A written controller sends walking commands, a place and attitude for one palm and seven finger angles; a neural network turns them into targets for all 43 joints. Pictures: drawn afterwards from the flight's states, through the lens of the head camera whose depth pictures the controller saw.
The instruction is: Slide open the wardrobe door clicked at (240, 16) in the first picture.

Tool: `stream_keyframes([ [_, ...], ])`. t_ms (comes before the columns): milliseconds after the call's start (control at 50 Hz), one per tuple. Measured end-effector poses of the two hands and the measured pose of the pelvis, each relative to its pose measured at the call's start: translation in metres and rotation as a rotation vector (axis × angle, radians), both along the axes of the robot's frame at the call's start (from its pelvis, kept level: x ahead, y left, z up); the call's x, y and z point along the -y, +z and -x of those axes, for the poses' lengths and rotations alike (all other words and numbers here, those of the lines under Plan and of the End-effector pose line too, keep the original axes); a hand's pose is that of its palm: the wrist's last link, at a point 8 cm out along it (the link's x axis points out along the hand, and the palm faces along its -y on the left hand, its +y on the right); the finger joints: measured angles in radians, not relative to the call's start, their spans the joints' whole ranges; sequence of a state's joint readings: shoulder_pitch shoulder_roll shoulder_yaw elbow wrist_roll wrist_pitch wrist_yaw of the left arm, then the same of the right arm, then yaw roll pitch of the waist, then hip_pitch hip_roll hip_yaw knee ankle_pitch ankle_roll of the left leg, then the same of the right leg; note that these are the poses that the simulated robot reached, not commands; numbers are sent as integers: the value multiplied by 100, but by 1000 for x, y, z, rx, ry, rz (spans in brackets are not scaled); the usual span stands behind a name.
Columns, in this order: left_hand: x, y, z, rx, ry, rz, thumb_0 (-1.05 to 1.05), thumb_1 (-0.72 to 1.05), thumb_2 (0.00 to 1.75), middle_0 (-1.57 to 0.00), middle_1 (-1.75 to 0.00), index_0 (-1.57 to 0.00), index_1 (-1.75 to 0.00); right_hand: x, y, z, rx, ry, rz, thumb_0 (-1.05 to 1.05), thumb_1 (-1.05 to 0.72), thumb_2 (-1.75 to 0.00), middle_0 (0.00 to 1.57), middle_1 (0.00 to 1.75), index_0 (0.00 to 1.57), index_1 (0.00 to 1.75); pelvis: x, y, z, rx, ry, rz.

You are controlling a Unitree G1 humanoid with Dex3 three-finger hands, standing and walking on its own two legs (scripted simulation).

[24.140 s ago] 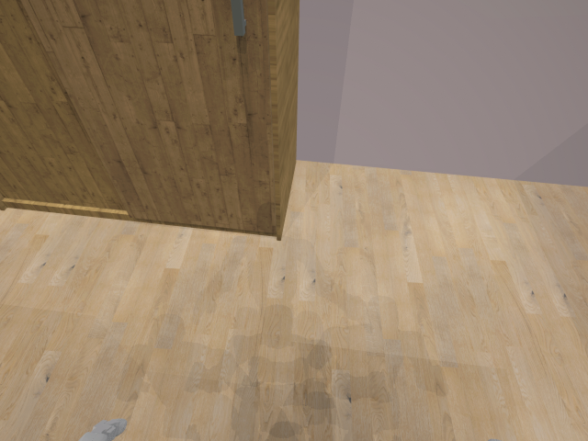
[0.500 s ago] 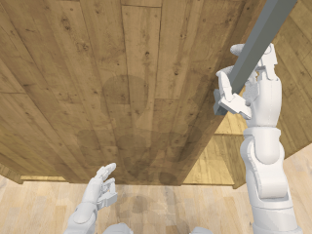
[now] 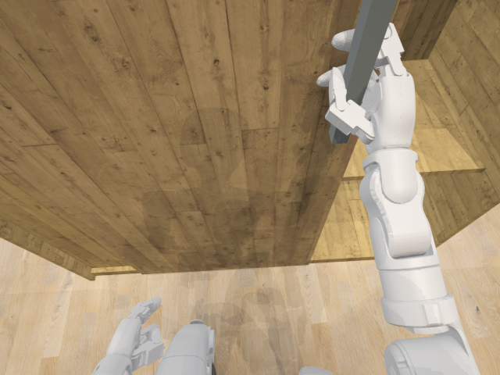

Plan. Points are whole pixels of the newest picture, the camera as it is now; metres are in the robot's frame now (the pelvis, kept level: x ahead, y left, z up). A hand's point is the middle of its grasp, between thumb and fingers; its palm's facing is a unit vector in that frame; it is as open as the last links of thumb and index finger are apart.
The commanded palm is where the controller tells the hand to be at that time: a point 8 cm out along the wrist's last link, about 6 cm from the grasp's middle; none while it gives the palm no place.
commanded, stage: step sideways, sliding the door along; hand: right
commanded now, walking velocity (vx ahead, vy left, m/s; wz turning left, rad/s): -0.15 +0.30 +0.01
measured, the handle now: (357, 45) +0.44 -0.15 +0.24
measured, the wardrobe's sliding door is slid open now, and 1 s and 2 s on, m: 0.42 0.56 0.56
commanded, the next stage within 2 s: stop walking and hold the door there in 1.10 s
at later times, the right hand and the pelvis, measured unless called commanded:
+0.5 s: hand (235, 112) +0.40 +0.00 +0.19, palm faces +0.18 +0.98 -0.04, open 6.4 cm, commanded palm +0.37 +0.02 +0.20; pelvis +0.00 +0.14 -0.02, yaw -6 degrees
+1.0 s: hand (208, 106) +0.41 +0.03 +0.20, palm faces +0.52 +0.85 -0.07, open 6.5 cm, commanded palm +0.37 +0.06 +0.19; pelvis +0.01 +0.29 -0.01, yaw -5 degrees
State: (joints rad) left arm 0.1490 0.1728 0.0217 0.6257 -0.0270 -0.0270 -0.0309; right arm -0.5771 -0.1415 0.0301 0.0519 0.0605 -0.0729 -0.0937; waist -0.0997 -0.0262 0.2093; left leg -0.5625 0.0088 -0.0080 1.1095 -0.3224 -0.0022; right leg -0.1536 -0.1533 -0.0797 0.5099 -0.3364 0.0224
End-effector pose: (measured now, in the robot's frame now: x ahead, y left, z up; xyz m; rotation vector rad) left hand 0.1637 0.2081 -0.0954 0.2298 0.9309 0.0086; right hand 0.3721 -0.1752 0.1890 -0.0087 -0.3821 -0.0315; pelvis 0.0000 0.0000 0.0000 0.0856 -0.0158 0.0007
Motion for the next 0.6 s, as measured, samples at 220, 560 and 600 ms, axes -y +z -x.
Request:
stream_keyframes([
  [220,-41,-16,-60,121,-101,142,1,90,89,-20,-30,-20,-30,-48,1,2,7,-158,52,-4,-72,-85,46,140,24,136,-91,-17,-15,37,-20,22],
  [560,-151,-9,-66,111,-61,20,1,91,90,-20,-29,-19,-30,-138,-1,3,11,-112,32,-3,-75,-80,46,140,20,126,-156,-13,-3,21,-93,72],
  [600,-155,-7,-61,97,-75,34,1,91,90,-20,-29,-19,-30,-149,0,3,7,-106,29,-3,-75,-80,46,140,20,127,-166,-9,-3,21,-81,48],
])
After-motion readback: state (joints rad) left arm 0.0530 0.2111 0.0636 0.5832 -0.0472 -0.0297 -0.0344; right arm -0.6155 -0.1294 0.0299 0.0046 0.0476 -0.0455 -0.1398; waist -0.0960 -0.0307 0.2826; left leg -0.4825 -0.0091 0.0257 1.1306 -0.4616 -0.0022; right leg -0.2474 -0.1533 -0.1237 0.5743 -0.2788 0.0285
